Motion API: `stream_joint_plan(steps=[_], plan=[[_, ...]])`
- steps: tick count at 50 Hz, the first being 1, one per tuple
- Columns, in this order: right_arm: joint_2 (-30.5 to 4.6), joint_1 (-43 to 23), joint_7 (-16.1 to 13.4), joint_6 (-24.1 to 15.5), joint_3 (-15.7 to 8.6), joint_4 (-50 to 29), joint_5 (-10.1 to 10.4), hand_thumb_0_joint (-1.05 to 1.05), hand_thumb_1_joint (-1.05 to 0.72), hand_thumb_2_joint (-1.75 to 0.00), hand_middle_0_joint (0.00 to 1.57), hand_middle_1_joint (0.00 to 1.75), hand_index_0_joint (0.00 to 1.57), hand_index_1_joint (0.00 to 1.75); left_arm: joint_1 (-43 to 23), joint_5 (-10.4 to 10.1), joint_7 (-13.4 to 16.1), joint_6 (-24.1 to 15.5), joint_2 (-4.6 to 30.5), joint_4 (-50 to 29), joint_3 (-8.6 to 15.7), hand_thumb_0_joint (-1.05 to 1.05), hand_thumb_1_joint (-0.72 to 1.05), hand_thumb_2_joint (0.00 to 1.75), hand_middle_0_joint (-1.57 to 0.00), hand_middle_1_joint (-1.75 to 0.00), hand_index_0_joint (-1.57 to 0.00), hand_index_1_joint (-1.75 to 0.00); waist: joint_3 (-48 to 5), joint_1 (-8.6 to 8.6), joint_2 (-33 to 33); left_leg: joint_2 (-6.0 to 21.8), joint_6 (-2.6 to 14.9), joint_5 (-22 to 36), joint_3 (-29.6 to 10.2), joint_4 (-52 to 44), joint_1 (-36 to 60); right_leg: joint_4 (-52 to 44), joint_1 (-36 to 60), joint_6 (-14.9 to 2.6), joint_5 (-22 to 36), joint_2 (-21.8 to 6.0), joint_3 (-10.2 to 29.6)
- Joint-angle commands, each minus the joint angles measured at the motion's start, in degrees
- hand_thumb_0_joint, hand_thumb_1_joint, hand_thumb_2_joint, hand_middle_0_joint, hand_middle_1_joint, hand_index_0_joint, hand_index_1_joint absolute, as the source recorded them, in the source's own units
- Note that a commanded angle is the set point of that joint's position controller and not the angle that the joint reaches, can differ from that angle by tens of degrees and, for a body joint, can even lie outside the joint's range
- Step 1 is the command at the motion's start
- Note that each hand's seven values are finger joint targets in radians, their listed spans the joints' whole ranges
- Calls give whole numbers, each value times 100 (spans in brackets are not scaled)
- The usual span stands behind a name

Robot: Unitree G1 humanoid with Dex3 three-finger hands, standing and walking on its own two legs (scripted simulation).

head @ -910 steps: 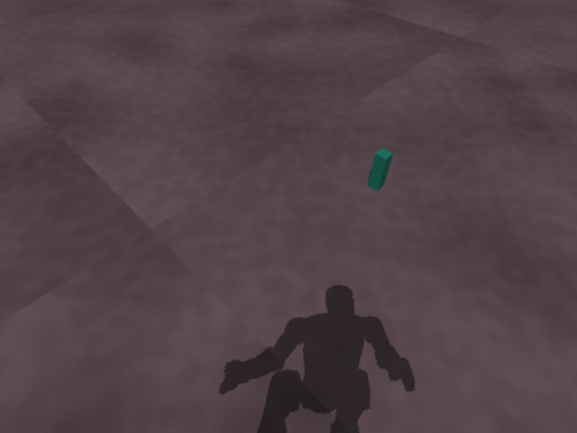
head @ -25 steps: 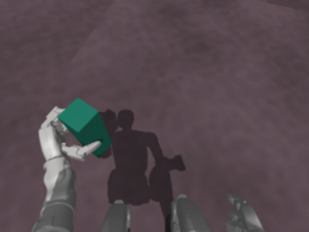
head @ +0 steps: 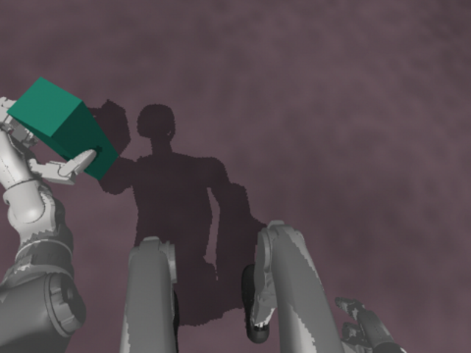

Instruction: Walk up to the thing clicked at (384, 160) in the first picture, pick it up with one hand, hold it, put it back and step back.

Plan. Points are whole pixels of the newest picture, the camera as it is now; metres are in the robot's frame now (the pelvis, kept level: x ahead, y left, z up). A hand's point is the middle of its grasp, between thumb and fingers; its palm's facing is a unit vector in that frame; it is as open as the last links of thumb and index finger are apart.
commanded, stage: crouch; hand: left
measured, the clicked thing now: (76, 138) +0.47 +0.23 -0.06
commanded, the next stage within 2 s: lower in 1.04 s
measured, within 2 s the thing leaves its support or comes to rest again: neither
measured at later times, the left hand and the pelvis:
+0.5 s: hand (71, 154) +0.49 +0.28 -0.16, palm faces +0.40 -0.92 -0.03, open 10.6 cm; pelvis -0.03 +0.01 -0.11, yaw -4 degrees
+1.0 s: hand (78, 161) +0.50 +0.29 -0.23, palm faces +0.39 -0.92 -0.04, open 10.5 cm; pelvis -0.03 +0.02 -0.14, yaw -6 degrees
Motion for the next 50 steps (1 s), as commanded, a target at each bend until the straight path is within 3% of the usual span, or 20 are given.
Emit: stream_joint_plan(steps=[1, 6, 7, 11, 12, 15, 17, 20, 23, 24, 26, 27, 28, 32, 35, 41, 43, 45, 47, 50], plan=[[-1222, 730, -76, -76, -320, -279, -71, 0, -91, -91, 20, 30, 20, 30, -2189, 99, -51, -495, 1776, -1078, 288, 0, 3, 133, -131, -149, -133, -149, -3855, -39, 1033, -148, 96, 1072, 166, -1144, 1693, -636, 2177, -114, 799, 264, 60], [-1336, 748, -69, -45, -218, -168, -125, 0, -92, -91, 20, 30, 20, 30, -2288, 135, -124, -397, 1814, -485, 350, 0, 3, 130, -130, -146, -132, -147, -3476, -236, 1104, -135, 119, 986, 144, -710, 1296, -179, 1604, -97, 768, 233, -48], [-1356, 735, -74, -32, -209, -178, -143, 0, -92, -91, 20, 30, 20, 30, -2541, 183, -99, -427, 2125, -689, 473, 0, 1, 130, -130, -145, -131, -147, -3526, -236, 1097, -127, 130, 803, 153, -650, 1112, -136, 1578, -89, 623, 253, -55], [-1464, 746, -56, 36, -90, -214, -223, 0, -91, -91, 20, 30, 20, 30, -2588, 269, -102, -362, 2356, -472, 591, 0, 3, 128, -130, -145, -132, -146, -3437, -300, 1214, -124, 120, 803, 94, -389, 962, 132, 1339, -72, 636, 250, -153], [-1457, 745, -51, 47, -46, -240, -240, 0, -91, -91, 20, 30, 20, 30, -2526, 306, -119, -321, 2316, -258, 510, 0, 3, 126, -128, -143, -129, -144, -3404, -355, 1207, -132, 133, 774, 123, -292, 841, 168, 1397, -58, 617, 257, -161], [-1537, 738, -41, 77, 47, -218, -296, 0, -90, -90, 20, 30, 20, 30, -2718, 367, -96, -294, 2559, -272, 606, 0, 6, 126, -128, -143, -130, -143, -3187, -417, 1224, -122, 139, 629, 52, -127, 614, 342, 1159, -48, 529, 260, -226], [-1598, 720, -30, 102, 101, -243, -330, 0, -90, -90, 20, 30, 20, 30, -2717, 384, -79, -278, 2516, -178, 577, 0, 7, 124, -127, -142, -129, -142, -2922, -464, 1307, -98, 118, 490, -57, -115, 575, 470, 881, -50, 443, 256, -316], [-1695, 741, -7, 148, 172, -254, -391, 0, -90, -90, 20, 30, 20, 30, -2711, 392, -69, -288, 2637, -226, 656, 0, 9, 124, -125, -141, -127, -141, -2938, -501, 1431, -81, 96, 569, -127, 37, 657, 618, 765, -48, 537, 257, -376], [-1721, 720, 11, 173, 257, -240, -429, 0, -90, -90, 20, 30, 20, 30, -2833, 446, -91, -276, 2695, -263, 533, 0, 8, 124, -125, -140, -127, -140, -2707, -618, 1507, -68, 105, 421, -164, 150, 438, 687, 637, -47, 449, 276, -419], [-1766, 760, 15, 186, 280, -228, -446, 0, -89, -90, 20, 30, 20, 30, -2791, 427, -69, -284, 2860, -292, 702, 0, 10, 124, -125, -141, -127, -140, -2773, -588, 1481, -73, 105, 469, -183, 218, 443, 731, 662, -45, 498, 281, -439], [-1780, 768, 30, 211, 320, -241, -473, 0, -89, -90, 20, 30, 20, 30, -2901, 422, -68, -302, 2889, -499, 643, 0, 12, 123, -123, -139, -126, -139, -2956, -602, 1610, -69, 90, 611, -188, 307, 493, 834, 759, -56, 619, 286, -442], [-1788, 782, 37, 236, 352, -217, -490, 0, -90, -90, 20, 30, 20, 30, -2736, 435, -64, -284, 2992, -388, 766, 0, 15, 124, -124, -140, -126, -139, -2907, -573, 1629, -71, 86, 738, -203, 353, 479, 877, 754, -48, 704, 278, -452], [-1842, 711, 45, 235, 352, -252, -488, 0, -90, -90, 20, 30, 20, 30, -2711, 425, -79, -265, 2850, -255, 652, 0, 15, 123, -124, -139, -126, -139, -2682, -633, 1625, -61, 82, 596, -258, 324, 409, 923, 530, -58, 609, 274, -492], [-1929, 791, 78, 297, 426, -213, -559, 0, -90, -90, 20, 30, 20, 30, -2788, 472, -58, -298, 3113, -477, 772, 0, 18, 125, -125, -140, -127, -139, -2680, -689, 1813, -47, 59, 728, -337, 454, 483, 1040, 506, -63, 737, 275, -548], [-1965, 741, 110, 323, 471, -244, -580, 0, -89, -90, 20, 30, 20, 30, -2607, 481, -71, -286, 2966, -349, 671, 0, 22, 125, -124, -139, -126, -138, -2494, -734, 1794, -41, 56, 747, -380, 524, 406, 1125, 393, -69, 775, 274, -580], [-2087, 753, 138, 399, 550, -246, -639, 0, -89, -90, 20, 30, 20, 30, -2374, 464, -140, -310, 3241, -335, 854, 0, 29, 126, -124, -138, -126, -138, -2537, -755, 1854, -26, 50, 1066, -404, 736, 447, 1255, 521, -60, 1031, 295, -630], [-2081, 665, 139, 398, 603, -286, -641, 0, -90, -90, 20, 30, 20, 30, -2554, 419, -180, -348, 3106, -457, 697, 0, 29, 126, -124, -139, -127, -138, -2328, -842, 1871, -19, 63, 889, -416, 757, 284, 1262, 415, -62, 914, 301, -651], [-2131, 666, 128, 410, 627, -287, -645, 0, -89, -90, 20, 30, 20, 30, -2425, 389, -194, -379, 3450, -488, 942, 0, 31, 128, -125, -140, -128, -140, -2404, -769, 1820, -16, 79, 841, -417, 806, 251, 1229, 546, -51, 886, 320, -644], [-2156, 614, 155, 415, 654, -309, -657, 0, -89, -90, 20, 30, 20, 30, -2337, 362, -234, -401, 3291, -390, 866, 0, 34, 127, -124, -139, -127, -138, -2306, -815, 1845, -13, 67, 861, -456, 820, 230, 1322, 498, -53, 901, 313, -678], [-2199, 626, 153, 429, 698, -304, -683, 0, -89, -90, 20, 30, 20, 30, -2365, 347, -265, -420, 3376, -382, 906, 0, 34, 129, -126, -140, -128, -140, -2369, -861, 1848, 7, 46, 1048, -477, 885, 312, 1363, 542, -53, 1028, 324, -712]])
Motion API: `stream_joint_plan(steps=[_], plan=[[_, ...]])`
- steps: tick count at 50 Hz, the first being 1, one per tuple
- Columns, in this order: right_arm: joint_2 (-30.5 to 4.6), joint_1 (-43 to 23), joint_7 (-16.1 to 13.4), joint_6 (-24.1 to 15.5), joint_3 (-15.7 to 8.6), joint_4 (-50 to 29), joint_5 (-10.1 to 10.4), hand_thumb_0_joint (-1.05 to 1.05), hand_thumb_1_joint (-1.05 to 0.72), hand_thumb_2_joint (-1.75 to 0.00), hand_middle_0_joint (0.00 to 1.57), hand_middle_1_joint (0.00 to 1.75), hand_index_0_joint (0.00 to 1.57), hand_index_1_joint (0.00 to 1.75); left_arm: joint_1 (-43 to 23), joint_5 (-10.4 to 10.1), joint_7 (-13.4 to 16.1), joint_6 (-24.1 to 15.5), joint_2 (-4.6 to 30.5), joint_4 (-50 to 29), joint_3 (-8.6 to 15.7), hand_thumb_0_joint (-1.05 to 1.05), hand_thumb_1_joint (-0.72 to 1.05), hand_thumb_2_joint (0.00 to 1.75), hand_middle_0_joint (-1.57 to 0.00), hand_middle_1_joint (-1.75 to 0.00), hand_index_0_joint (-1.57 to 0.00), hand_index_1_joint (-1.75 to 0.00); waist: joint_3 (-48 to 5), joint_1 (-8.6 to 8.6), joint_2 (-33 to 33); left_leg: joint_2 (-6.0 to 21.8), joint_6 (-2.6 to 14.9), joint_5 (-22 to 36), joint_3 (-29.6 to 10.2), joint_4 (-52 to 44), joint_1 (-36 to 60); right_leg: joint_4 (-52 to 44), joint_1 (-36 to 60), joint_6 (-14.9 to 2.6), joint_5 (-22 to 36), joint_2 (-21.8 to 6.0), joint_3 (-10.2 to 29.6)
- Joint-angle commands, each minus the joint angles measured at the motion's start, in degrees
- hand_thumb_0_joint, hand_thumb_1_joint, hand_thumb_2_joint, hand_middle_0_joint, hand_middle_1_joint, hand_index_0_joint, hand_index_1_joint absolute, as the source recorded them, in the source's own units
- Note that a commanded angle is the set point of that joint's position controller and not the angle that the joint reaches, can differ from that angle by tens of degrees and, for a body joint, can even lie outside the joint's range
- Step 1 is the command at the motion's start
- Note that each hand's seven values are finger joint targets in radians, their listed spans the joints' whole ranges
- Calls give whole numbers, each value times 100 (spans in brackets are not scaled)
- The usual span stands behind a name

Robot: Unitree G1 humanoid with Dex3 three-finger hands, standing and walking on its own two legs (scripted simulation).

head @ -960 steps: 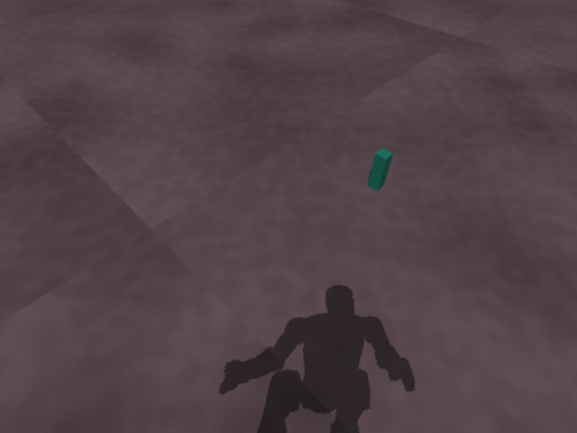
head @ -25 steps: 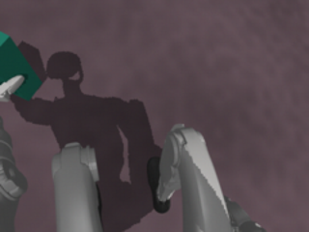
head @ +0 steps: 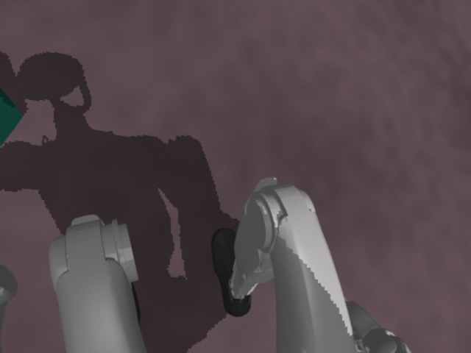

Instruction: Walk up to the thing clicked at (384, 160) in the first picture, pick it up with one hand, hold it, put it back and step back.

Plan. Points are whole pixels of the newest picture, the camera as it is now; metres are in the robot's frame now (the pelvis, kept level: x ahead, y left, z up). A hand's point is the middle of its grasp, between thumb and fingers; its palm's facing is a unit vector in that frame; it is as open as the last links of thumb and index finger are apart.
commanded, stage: crouch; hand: left
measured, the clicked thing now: out of the picture +0.51 +0.31 -0.11
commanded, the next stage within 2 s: lower in 0.04 s
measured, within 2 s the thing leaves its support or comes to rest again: rests again in 1.42 s
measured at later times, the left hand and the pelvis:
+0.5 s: hand out of the picture +0.49 +0.33 -0.14, palm faces +0.48 -0.88 -0.04, open 10.5 cm; pelvis +0.00 +0.00 -0.01, yaw -2 degrees
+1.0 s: hand out of the picture +0.49 +0.32 -0.17, palm faces +0.49 -0.87 -0.05, open 10.4 cm; pelvis -0.01 +0.01 -0.02, yaw -4 degrees
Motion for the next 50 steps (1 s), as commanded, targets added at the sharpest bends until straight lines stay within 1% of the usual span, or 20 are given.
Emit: stream_joint_plan(steps=[1, 2, 5, 8, 11, 15, 17, 18, 19, 22, 24, 27, 28, 31, 35, 41, 42, 44, 47, 50], plan=[[-1741, 899, -87, 48, -445, -40, -80, 0, -89, -90, 20, 30, 20, 30, -1597, -55, -41, -450, 1621, -1041, 122, 0, 34, 128, -126, -141, -129, -140, -3874, -202, 2275, 116, -105, 904, 164, -1879, 2389, -767, 2234, -263, 637, 314, -318], [-1730, 877, -87, 45, -432, -27, -86, 0, -89, -90, 20, 30, 20, 30, -1503, -25, -62, -434, 1589, -982, 57, 0, 32, 129, -126, -141, -128, -140, -3858, -193, 2264, 122, -96, 909, 180, -1842, 2355, -761, 2281, -262, 652, 318, -296], [-1784, 855, -82, 57, -384, -55, -110, 0, -89, -90, 20, 30, 20, 30, -1515, -74, -69, -458, 1672, -977, 167, 0, 33, 128, -128, -141, -130, -140, -3848, -236, 2247, 131, -104, 997, 132, -1792, 2402, -726, 2257, -261, 719, 328, -341], [-1799, 842, -73, 64, -370, -55, -129, 0, -90, -90, 20, 30, 20, 30, -1469, -74, -89, -474, 1692, -986, 146, 0, 29, 128, -128, -144, -130, -143, -3868, -227, 2275, 136, -115, 998, 126, -1776, 2408, -694, 2313, -258, 729, 334, -363], [-1823, 712, -74, 69, -285, -102, -142, 0, -90, -90, 20, 30, 20, 30, -1335, -96, -108, -490, 1538, -631, 27, 0, 26, 127, -127, -144, -130, -143, -3480, -371, 2050, 137, -75, 810, 107, -1705, 2121, -721, 2201, -248, 609, 349, -405], [-1868, 599, -73, 78, -164, -164, -187, 0, -89, -90, 20, 30, 20, 30, -1428, -92, -87, -641, 1899, -493, 153, 0, 25, 126, -126, -143, -129, -142, -3384, -372, 1967, 149, -59, 674, 67, -1630, 2027, -721, 2269, -238, 485, 384, -450], [-1922, 577, -73, 80, -83, -191, -236, 0, -89, -90, 20, 30, 20, 30, -1414, -72, -86, -716, 2039, -479, 187, 0, 27, 128, -127, -144, -130, -143, -3454, -408, 2066, 169, -83, 860, 25, -1606, 2182, -662, 2386, -230, 640, 378, -482], [-1912, 455, -74, 69, -54, -207, -251, 0, -89, -90, 20, 30, 20, 30, -1444, -50, -89, -757, 2037, -468, 121, 0, 26, 127, -126, -144, -129, -142, -3374, -406, 2161, 182, -92, 836, 23, -1601, 2219, -645, 2283, -241, 615, 384, -478], [-1931, 447, -71, 65, -14, -217, -268, 0, -89, -90, 20, 30, 20, 30, -1488, -68, -84, -801, 2100, -423, 168, 0, 26, 128, -127, -144, -130, -143, -3390, -476, 2150, 187, -87, 861, -5, -1558, 2254, -641, 2308, -232, 650, 391, -494], [-2003, 409, -68, 86, 82, -240, -338, 0, -90, -90, 20, 30, 20, 30, -1387, -78, -37, -903, 2163, -251, 238, 0, 24, 128, -125, -143, -127, -142, -3281, -503, 2274, 220, -138, 1002, -100, -1569, 2416, -579, 2312, -231, 756, 385, -559], [-2044, 321, -78, 109, 135, -256, -392, 0, -89, -90, 20, 30, 20, 30, -1451, -25, -2, -961, 2355, -275, 268, 0, 21, 126, -123, -142, -126, -140, -3270, -507, 2438, 244, -172, 1001, -123, -1571, 2542, -556, 2266, -245, 737, 402, -603], [-2110, 214, -81, 134, 198, -297, -447, 0, -89, -90, 20, 30, 20, 30, -1322, 48, 29, -983, 2371, -124, 218, 0, 23, 127, -124, -143, -127, -141, -3041, -558, 2539, 270, -204, 910, -215, -1626, 2623, -524, 2122, -237, 687, 384, -686], [-2130, 233, -75, 146, 239, -280, -466, 0, -89, -90, 20, 30, 20, 30, -1271, 44, 43, -1008, 2465, -132, 284, 0, 23, 128, -124, -142, -126, -141, -3077, -552, 2580, 281, -222, 1082, -238, -1601, 2704, -486, 2194, -237, 813, 387, -691], [-2122, 126, -78, 154, 307, -335, -481, 0, -89, -90, 20, 30, 20, 30, -1299, -27, 62, -1073, 2553, -121, 317, 0, 21, 126, -121, -140, -124, -139, -3100, -573, 2411, 265, -155, 1037, -178, -1465, 2445, -532, 2415, -213, 820, 431, -672], [-2195, 136, -88, 162, 398, -334, -542, 0, -89, -90, 20, 30, 20, 30, -1325, -45, 103, -1125, 2539, 4, 265, 0, 24, 128, -123, -143, -126, -141, -2988, -714, 2434, 301, -180, 1142, -278, -1444, 2603, -520, 2390, -192, 915, 431, -754], [-2215, -52, -99, 208, 520, -391, -585, 0, -89, -90, 20, 30, 20, 30, -1264, 4, 129, -1184, 2780, 160, 233, 0, 23, 128, -121, -142, -124, -140, -2862, -713, 2412, 327, -175, 1053, -316, -1430, 2466, -507, 2476, -188, 848, 477, -788], [-2232, -14, -104, 219, 544, -412, -595, 0, -89, -90, 20, 30, 20, 30, -1186, -14, 142, -1178, 2783, 275, 286, 0, 26, 128, -122, -142, -125, -141, -2885, -734, 2371, 323, -176, 1114, -323, -1406, 2491, -519, 2539, -171, 908, 484, -820], [-2262, -144, -101, 220, 567, -447, -602, 0, -88, -90, 20, 30, 20, 30, -1317, -6, 159, -1242, 2835, 249, 233, 0, 27, 127, -121, -141, -124, -139, -2702, -762, 2421, 338, -177, 846, -370, -1455, 2399, -499, 2369, -186, 716, 484, -854], [-2259, -198, -111, 215, 633, -463, -624, 0, -88, -90, 20, 30, 20, 30, -1314, -16, 177, -1278, 2812, 359, 172, 0, 30, 129, -123, -143, -126, -141, -2590, -836, 2313, 345, -154, 819, -401, -1400, 2331, -521, 2387, -157, 728, 496, -875], [-2287, -226, -128, 244, 660, -494, -649, 0, -88, -90, 20, 30, 20, 30, -1205, 21, 209, -1290, 2946, 419, 228, 0, 28, 129, -122, -143, -126, -141, -2590, -788, 2433, 366, -192, 903, -423, -1438, 2467, -508, 2406, -167, 773, 504, -906]])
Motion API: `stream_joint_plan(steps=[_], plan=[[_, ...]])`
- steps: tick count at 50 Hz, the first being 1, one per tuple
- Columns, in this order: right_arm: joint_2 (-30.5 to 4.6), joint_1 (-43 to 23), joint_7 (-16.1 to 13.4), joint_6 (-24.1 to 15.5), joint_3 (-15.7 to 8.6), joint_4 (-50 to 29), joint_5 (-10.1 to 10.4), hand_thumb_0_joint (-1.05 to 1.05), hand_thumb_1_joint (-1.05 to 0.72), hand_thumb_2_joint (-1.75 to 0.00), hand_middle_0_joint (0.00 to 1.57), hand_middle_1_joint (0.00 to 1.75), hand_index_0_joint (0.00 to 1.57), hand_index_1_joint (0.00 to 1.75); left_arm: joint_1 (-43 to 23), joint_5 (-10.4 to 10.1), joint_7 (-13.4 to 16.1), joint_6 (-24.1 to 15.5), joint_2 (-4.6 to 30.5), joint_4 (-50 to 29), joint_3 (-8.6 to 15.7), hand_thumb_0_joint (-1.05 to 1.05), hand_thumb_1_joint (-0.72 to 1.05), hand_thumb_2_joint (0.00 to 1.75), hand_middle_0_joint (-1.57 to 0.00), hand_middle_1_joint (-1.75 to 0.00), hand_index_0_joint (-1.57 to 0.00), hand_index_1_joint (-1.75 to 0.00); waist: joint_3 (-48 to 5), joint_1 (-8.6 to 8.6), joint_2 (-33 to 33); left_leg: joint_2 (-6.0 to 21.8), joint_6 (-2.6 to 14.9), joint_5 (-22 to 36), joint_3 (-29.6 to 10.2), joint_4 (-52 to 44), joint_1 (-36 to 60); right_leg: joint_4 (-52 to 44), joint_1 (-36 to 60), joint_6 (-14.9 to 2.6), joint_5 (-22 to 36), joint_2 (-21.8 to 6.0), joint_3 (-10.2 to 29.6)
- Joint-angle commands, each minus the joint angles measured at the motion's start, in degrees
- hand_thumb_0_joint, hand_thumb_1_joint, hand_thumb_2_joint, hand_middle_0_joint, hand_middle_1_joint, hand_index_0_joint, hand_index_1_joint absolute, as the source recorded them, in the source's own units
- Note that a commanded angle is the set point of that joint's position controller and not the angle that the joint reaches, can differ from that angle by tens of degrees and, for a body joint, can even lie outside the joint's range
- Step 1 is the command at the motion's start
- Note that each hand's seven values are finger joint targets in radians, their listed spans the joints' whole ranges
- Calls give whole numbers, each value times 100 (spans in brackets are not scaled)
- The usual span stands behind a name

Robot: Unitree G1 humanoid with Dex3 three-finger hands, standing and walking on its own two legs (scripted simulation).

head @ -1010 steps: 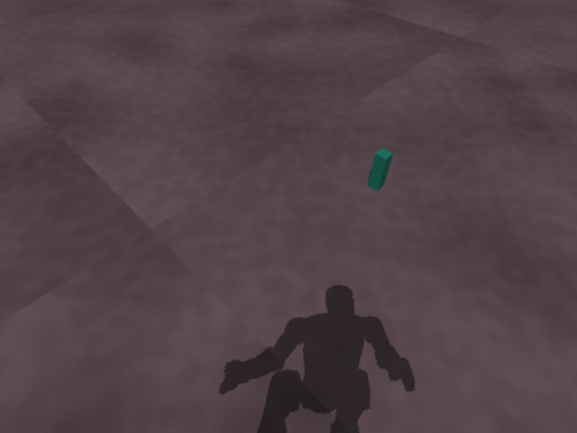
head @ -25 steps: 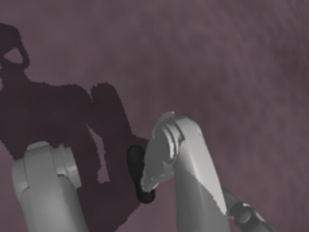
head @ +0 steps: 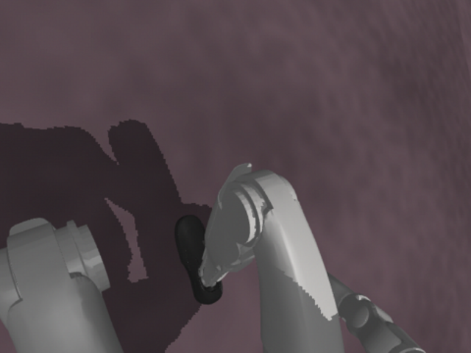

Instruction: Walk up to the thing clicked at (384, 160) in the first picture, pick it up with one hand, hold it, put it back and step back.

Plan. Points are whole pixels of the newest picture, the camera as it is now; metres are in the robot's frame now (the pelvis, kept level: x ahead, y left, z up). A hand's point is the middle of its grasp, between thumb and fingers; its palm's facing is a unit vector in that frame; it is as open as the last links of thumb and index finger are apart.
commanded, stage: lower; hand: left
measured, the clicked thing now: out of the picture +0.49 +0.33 -0.17
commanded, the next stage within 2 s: loosen in 0.42 s
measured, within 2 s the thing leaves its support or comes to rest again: rests again in 0.42 s
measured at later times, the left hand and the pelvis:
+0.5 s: hand out of the picture +0.48 +0.35 -0.16, palm faces +0.54 -0.84 -0.06, open 10.5 cm; pelvis +0.00 +0.00 +0.00, yaw -1 degrees
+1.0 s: hand out of the picture +0.48 +0.35 -0.16, palm faces +0.55 -0.83 -0.03, open 11.9 cm; pelvis +0.00 +0.00 +0.00, yaw -2 degrees
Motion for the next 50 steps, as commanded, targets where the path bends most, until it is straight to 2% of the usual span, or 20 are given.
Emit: stream_joint_plan(steps=[1, 4, 9, 10, 13, 17, 22, 25, 27, 29, 33, 34, 36, 38, 39, 40, 42, 45, 48, 50], plan=[[-2039, 587, -117, 103, -547, 29, -102, 0, -88, -90, 20, 30, 20, 30, -1203, -6, 56, -458, 1596, -814, 76, 0, 28, 128, -122, -142, -126, -141, -3582, -475, 3157, 320, -220, 974, 177, -2051, 2318, -650, 2056, -303, 590, 322, -469], [-2063, 530, -117, 103, -517, 10, -107, 0, -88, -90, 20, 30, 20, 30, -1249, -3, 56, -497, 1572, -788, -11, 0, 31, 130, -123, -143, -126, -142, -3461, -540, 3168, 342, -224, 910, 126, -2084, 2302, -646, 2018, -301, 561, 312, -487], [-2082, 517, -122, 130, -438, -48, -134, 0, -88, -90, 20, 30, 20, 30, -1250, -20, 108, -522, 1669, -769, 44, 0, 30, 131, -124, -145, -128, -143, -3493, -573, 3158, 361, -232, 1092, 67, -2068, 2367, -636, 2133, -284, 700, 326, -530], [-2050, 484, -118, 129, -435, -36, -137, 0, -88, -90, 20, 30, 20, 30, -1125, -27, 103, -512, 1639, -733, 55, 0, 29, 130, -124, -145, -127, -143, -3502, -509, 3112, 367, -226, 1098, 100, -2036, 2362, -669, 2154, -284, 702, 343, -498], [-2086, 430, -138, 125, -420, -35, -163, 0, -88, -90, 20, 30, 20, 30, -1222, 17, 99, -520, 1639, -782, -57, 0, 30, 131, -124, -144, -127, -143, -3402, -589, 3205, 396, -252, 1066, 46, -2073, 2478, -650, 1998, -289, 661, 336, -546], [-2092, 353, -141, 139, -384, -73, -185, 0, -88, -90, 20, 30, 20, 30, -1199, 17, 144, -561, 1717, -757, -21, 0, 29, 130, -124, -144, -127, -142, -3420, -558, 3259, 408, -271, 1151, 15, -2059, 2564, -623, 2014, -292, 718, 352, -572], [-2075, 340, -146, 132, -340, -80, -191, 0, -88, -90, 20, 30, 20, 30, -1189, -28, 134, -592, 1704, -661, -62, 0, 27, 129, -123, -143, -126, -141, -3377, -588, 3098, 398, -222, 1101, 75, -1993, 2351, -693, 2171, -280, 707, 383, -545], [-2119, 337, -152, 136, -304, -71, -212, 0, -88, -90, 20, 30, 20, 30, -1158, 2, 141, -611, 1760, -611, -72, 0, 31, 130, -124, -143, -127, -142, -3304, -629, 3234, 425, -261, 1161, -5, -2055, 2509, -644, 2119, -278, 730, 368, -613], [-2110, 312, -153, 143, -293, -112, -211, 0, -89, -89, 20, 30, 20, 30, -1122, -31, 153, -627, 1776, -561, -12, 0, 27, 121, -128, -140, -132, -138, -3344, -610, 3101, 416, -238, 1099, 12, -2014, 2416, -682, 2178, -275, 693, 392, -604], [-2135, 271, -153, 145, -267, -136, -219, 0, -90, -89, 20, 30, 20, 30, -1238, -120, 150, -684, 1799, -686, 39, 0, 12, 105, -116, -124, -121, -122, -3335, -626, 3133, 423, -244, 1007, -13, -2037, 2398, -681, 2168, -271, 639, 397, -631], [-2129, 248, -163, 120, -249, -117, -232, 0, -90, -89, 20, 30, 20, 30, -1197, -123, 98, -734, 1780, -616, -17, 0, -1, 73, -101, -101, -105, -97, -3326, -647, 3236, 439, -269, 1146, -28, -2028, 2506, -644, 2204, -263, 733, 395, -640], [-2135, 214, -172, 126, -260, -117, -237, 0, -90, -89, 20, 30, 20, 30, -1197, -129, 91, -751, 1800, -707, 4, 0, -4, 67, -97, -96, -101, -92, -3351, -599, 3250, 445, -276, 1201, -29, -2028, 2557, -635, 2154, -268, 776, 397, -632], [-2140, 287, -180, 140, -242, -104, -244, 0, -90, -89, 20, 30, 20, 30, -1157, -125, 91, -717, 1753, -594, 5, 0, -10, 61, -93, -90, -97, -86, -3376, -661, 3276, 454, -298, 1430, -55, -2021, 2718, -629, 2205, -260, 932, 385, -656], [-2145, 180, -187, 159, -230, -136, -248, 0, -90, -89, 20, 30, 20, 30, -1222, -120, 79, -717, 1838, -659, -19, 0, -22, 59, -82, -81, -86, -78, -3287, -623, 3341, 449, -297, 1237, -33, -2045, 2608, -653, 2081, -285, 769, 406, -651], [-2129, 163, -187, 154, -238, -141, -244, 0, -90, -89, 20, 30, 20, 30, -1232, -129, 79, -707, 1798, -663, -46, 0, -20, 51, -80, -75, -84, -71, -3193, -627, 3314, 446, -274, 1116, -20, -2051, 2524, -674, 2085, -284, 703, 406, -644], [-2140, 221, -185, 161, -226, -131, -249, 0, -90, -89, 20, 30, 20, 30, -1170, -140, 80, -684, 1701, -528, -54, 0, -24, 53, -72, -72, -76, -70, -3203, -686, 3200, 449, -273, 1131, -50, -2050, 2525, -683, 2123, -269, 724, 402, -670], [-2128, 193, -177, 145, -208, -135, -251, 0, -90, -89, 20, 30, 20, 30, -1190, -157, 72, -705, 1762, -577, -63, 0, -25, 43, -59, -60, -62, -57, -3243, -663, 3177, 434, -244, 1065, -14, -2017, 2441, -707, 2191, -266, 694, 414, -649], [-2132, 160, -185, 150, -204, -167, -233, 0, -90, -89, 20, 30, 20, 30, -1198, -156, 75, -698, 1837, -566, -60, 0, -27, 36, -52, -50, -55, -48, -3215, -625, 3161, 436, -244, 980, -26, -2047, 2367, -699, 2168, -270, 613, 420, -654], [-2132, 152, -188, 151, -202, -189, -233, 0, -90, -89, 20, 30, 20, 30, -1150, -189, 55, -694, 1678, -479, -101, 0, -29, 31, -44, -43, -47, -41, -3168, -655, 3084, 441, -248, 1002, -45, -2043, 2397, -713, 2121, -265, 637, 414, -676], [-2144, 142, -197, 158, -206, -178, -228, 0, -90, -89, 20, 30, 20, 30, -1221, -192, 62, -705, 1830, -596, -60, 0, -31, 26, -40, -37, -42, -35, -3204, -638, 3066, 432, -217, 912, -17, -2014, 2315, -740, 2163, -259, 582, 425, -664]])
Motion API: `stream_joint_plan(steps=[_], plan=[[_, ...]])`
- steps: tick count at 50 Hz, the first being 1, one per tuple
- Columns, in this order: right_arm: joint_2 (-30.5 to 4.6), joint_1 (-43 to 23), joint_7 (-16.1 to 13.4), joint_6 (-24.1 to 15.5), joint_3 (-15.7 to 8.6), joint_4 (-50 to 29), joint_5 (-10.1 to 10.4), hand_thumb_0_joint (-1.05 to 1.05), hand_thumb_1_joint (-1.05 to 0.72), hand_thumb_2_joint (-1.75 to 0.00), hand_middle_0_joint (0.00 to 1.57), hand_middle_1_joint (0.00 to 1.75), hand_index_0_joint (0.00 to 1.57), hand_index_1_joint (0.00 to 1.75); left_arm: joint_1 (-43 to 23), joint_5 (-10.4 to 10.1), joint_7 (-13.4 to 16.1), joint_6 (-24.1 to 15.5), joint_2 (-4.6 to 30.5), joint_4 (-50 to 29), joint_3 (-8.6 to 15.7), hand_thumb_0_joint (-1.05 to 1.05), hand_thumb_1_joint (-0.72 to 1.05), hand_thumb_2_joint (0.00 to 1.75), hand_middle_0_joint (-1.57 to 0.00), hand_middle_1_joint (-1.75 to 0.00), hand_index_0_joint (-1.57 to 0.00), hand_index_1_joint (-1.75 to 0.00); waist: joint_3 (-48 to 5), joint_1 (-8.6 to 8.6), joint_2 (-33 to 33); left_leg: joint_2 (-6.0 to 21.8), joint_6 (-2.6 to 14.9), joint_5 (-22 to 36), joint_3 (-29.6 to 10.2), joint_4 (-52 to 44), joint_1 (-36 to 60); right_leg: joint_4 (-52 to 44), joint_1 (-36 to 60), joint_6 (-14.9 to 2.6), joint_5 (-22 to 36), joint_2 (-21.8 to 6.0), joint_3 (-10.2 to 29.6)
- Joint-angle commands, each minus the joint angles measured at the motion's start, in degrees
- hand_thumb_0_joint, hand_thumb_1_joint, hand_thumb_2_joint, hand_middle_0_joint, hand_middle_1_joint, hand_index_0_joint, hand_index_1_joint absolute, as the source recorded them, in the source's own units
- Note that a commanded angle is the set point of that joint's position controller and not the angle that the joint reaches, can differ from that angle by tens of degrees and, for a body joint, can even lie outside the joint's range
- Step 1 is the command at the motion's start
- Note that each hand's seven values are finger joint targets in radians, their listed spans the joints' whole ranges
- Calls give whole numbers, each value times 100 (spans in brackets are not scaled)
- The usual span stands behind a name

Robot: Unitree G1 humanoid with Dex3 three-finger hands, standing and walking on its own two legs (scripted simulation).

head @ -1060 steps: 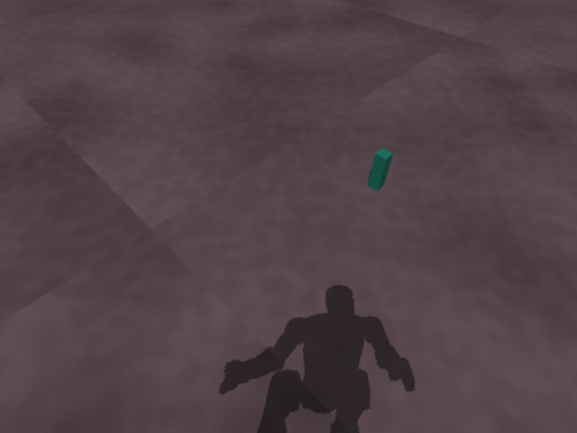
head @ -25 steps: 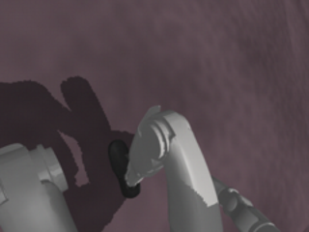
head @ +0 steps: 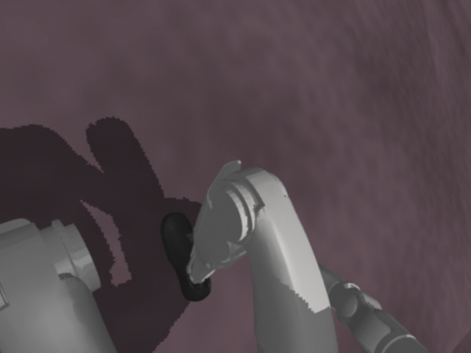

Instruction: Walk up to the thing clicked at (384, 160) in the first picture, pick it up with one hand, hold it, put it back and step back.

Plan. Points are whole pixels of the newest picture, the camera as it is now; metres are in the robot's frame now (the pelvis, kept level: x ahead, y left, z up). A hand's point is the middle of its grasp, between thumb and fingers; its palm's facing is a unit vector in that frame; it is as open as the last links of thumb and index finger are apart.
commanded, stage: withdraw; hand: left
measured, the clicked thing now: out of the picture +0.49 +0.34 -0.19
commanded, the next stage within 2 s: rise in 0.44 s
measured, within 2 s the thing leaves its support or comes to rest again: neither
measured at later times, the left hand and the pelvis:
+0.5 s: hand out of the picture +0.44 +0.44 -0.09, palm faces +0.60 -0.79 -0.09, open 15.9 cm; pelvis +0.00 +0.00 +0.01, yaw +1 degrees
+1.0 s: hand out of the picture +0.31 +0.45 +0.03, palm faces +0.42 -0.74 -0.52, open 16.9 cm; pelvis +0.01 -0.01 +0.10, yaw +10 degrees
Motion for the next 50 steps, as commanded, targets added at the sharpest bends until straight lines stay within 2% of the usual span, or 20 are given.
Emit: stream_joint_plan(steps=[1, 6, 12, 17, 20, 23, 25, 26, 28, 29, 31, 33, 35, 36, 37, 39, 42, 43, 46, 50], plan=[[-2111, 502, -114, 88, -644, 80, -56, 0, -90, -89, 20, 30, 20, 30, -1124, 13, 9, -380, 1359, -760, 17, 0, -32, 26, -37, -35, -39, -33, -3405, -628, 3374, 394, -291, 1065, 168, -2141, 2298, -554, 1895, -342, 573, 288, -493], [-2114, 474, -115, 104, -623, 30, -54, 0, -88, -89, 20, 30, 20, 30, -1095, -37, 15, -408, 1414, -779, 105, 0, -35, 25, -23, -28, -25, -26, -3385, -587, 3398, 393, -300, 1128, 172, -2148, 2297, -558, 1937, -345, 600, 299, -495], [-2119, 551, -170, 146, -699, 73, -17, 0, -89, -89, 20, 30, 20, 30, -1075, 20, -77, -338, 2159, -1512, 539, 0, -36, 22, -15, -23, -18, -20, -3861, -280, 3805, 398, -331, 1350, 296, -2162, 2553, -533, 2119, -366, 714, 303, -397], [-2102, 738, -213, 164, -926, 94, 114, 0, -89, -90, 20, 30, 20, 30, -957, -35, -343, 89, 2351, -2072, 805, 0, -40, 19, -14, -21, -17, -18, -4220, -68, 4089, 378, -343, 1438, 424, -2306, 2667, -560, 2089, -388, 701, 279, -301], [-2055, 871, -256, 178, -1101, 92, 256, 0, -90, -90, 20, 30, 20, 30, -649, -90, -708, 453, 2127, -2206, 747, 0, -40, 20, -16, -24, -19, -21, -4249, 30, 4134, 359, -345, 1476, 430, -2481, 2683, -527, 1865, -419, 669, 229, -277], [-1967, 1042, -266, 137, -1310, 126, 446, 0, -89, -89, 20, 30, 20, 30, -218, -273, -1082, 836, 1379, -2151, 439, 0, -40, 20, -17, -26, -21, -23, -4043, 79, 3752, 311, -279, 1181, 484, -2550, 2272, -605, 1642, -440, 485, 212, -239], [-1935, 1059, -271, 68, -1472, 66, 587, 0, -88, -89, 20, 30, 20, 30, -242, -435, -1294, 1019, 1085, -2427, 327, 0, -43, 18, -14, -24, -19, -20, -4083, 134, 3447, 275, -211, 930, 516, -2556, 2047, -663, 1487, -447, 343, 190, -203], [-1856, 1183, -259, 44, -1510, 169, 653, 0, -87, -89, 20, 30, 20, 30, -208, -502, -1397, 1110, 777, -2424, 121, 0, -46, 16, -12, -22, -17, -18, -4037, 121, 3391, 255, -189, 767, 532, -2583, 1964, -690, 1439, -451, 238, 179, -184], [-1846, 1303, -259, -14, -1690, 266, 756, 0, -79, -86, 20, 30, 20, 30, -136, -567, -1533, 1252, 520, -2665, 20, 0, -35, 8, -3, -14, -8, -9, -4073, 195, 3273, 245, -183, 640, 509, -2614, 2101, -726, 1172, -460, 154, 147, -148], [-1741, 1385, -248, 25, -2039, 368, 960, 0, -87, -90, 20, 30, 20, 30, 140, 352, -1205, 1651, 1432, -2393, 184, 0, -43, 5, -6, -10, -8, -8, -4636, 570, 3734, 219, -233, 876, 654, -2948, 2788, -803, 998, -504, 143, 70, -9], [-1625, 1575, -212, 85, -2180, 328, 1115, 0, -90, -91, 20, 30, 20, 30, -543, 298, -1075, 1917, 1048, -3448, -64, 0, -48, 6, -7, -10, -7, -9, -5214, 585, 4020, 220, -261, 943, 687, -3134, 3111, -855, 1013, -522, 199, 66, 84], [-1536, 1641, -217, 129, -2383, 314, 1264, 0, -93, -91, 20, 30, 20, 30, -381, 473, -932, 2273, 1293, -4054, 8, 0, -51, 6, -8, -9, -8, -8, -5599, 899, 4389, 199, -291, 1053, 763, -3421, 3490, -876, 953, -553, 171, 23, 210], [-1420, 1750, -247, 169, -2547, 343, 1401, 0, -96, -92, 20, 30, 20, 30, -259, 616, -798, 2614, 1529, -4403, 111, 0, -53, 6, -9, -9, -10, -8, -5738, 1058, 4467, 177, -275, 1083, 849, -3543, 3562, -906, 902, -578, 155, 20, 339], [-1326, 1837, -276, 200, -2600, 363, 1450, 0, -90, -90, 20, 30, 20, 30, -395, 667, -718, 2748, 1659, -4697, 184, 0, -45, 14, -15, -16, -15, -16, -5903, 1073, 4448, 164, -258, 1184, 908, -3557, 3626, -983, 984, -578, 239, 18, 408], [-1265, 1826, -302, 215, -2677, 370, 1515, 0, -90, -90, 20, 30, 20, 30, -356, 699, -675, 2908, 1399, -4659, 43, 0, -37, 21, -12, -14, -12, -14, -5739, 1043, 4415, 148, -261, 1070, 884, -3685, 3614, -1003, 793, -585, 156, -3, 447], [-1181, 1818, -349, 226, -2814, 339, 1606, 0, -90, -90, 20, 30, 20, 30, 254, 763, -585, 3213, 1167, -4563, 55, 0, -42, 14, -9, -10, -9, -10, -5565, 1195, 4287, 127, -252, 927, 894, -3909, 3611, -1118, 695, -591, 37, -17, 492], [-1003, 1898, -369, 225, -3072, 280, 1736, 0, -90, -90, 20, 30, 20, 30, 878, 757, -530, 3651, 140, -4471, -397, 0, -47, 11, -7, -7, -6, -7, -5571, 1226, 3764, 62, -204, 739, 948, -4208, 3571, -1454, 713, -607, -146, -46, 594], [-963, 1801, -384, 198, -3133, 156, 1785, 0, -90, -90, 20, 30, 20, 30, 980, 752, -498, 3780, -49, -4595, -510, 0, -45, 12, -7, -7, -6, -8, -5559, 1280, 3580, 47, -169, 528, 942, -4348, 3520, -1570, 710, -610, -250, -51, 628], [-836, 1834, -411, 142, -3284, 11, 1917, 0, -89, -90, 20, 30, 20, 30, 1533, 694, -437, 4191, -710, -4845, -961, 0, -48, 10, -6, -7, -6, -7, -5630, 1211, 2774, -25, -47, 153, 1060, -4584, 3336, -2182, 1271, -579, -483, -42, 716], [-708, 1817, -533, 48, -3429, -256, 2059, 0, -89, -90, 20, 30, 20, 30, 2068, 589, -230, 4627, -767, -6099, -1038, 0, -51, 8, -5, -6, -5, -6, -6187, 1443, 2277, -86, 36, 61, 1311, -5009, 3646, -2956, 2375, -531, -637, -32, 920]])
